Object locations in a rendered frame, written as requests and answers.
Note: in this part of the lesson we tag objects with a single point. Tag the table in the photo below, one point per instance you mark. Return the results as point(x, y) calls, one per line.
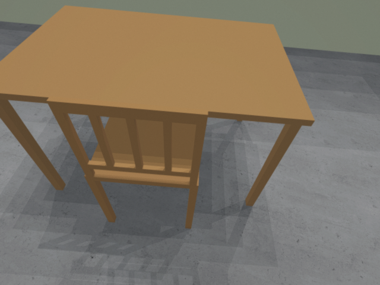
point(234, 69)

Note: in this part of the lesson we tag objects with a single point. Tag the chair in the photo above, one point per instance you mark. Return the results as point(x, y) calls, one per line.
point(141, 144)

